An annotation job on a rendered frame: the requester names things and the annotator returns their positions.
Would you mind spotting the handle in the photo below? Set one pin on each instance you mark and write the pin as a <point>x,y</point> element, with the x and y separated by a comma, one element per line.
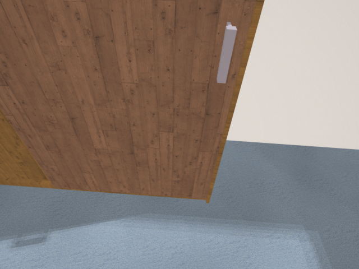
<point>227,48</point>

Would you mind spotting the wardrobe door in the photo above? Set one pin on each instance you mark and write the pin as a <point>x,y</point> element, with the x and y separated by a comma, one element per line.
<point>121,95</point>
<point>16,161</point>

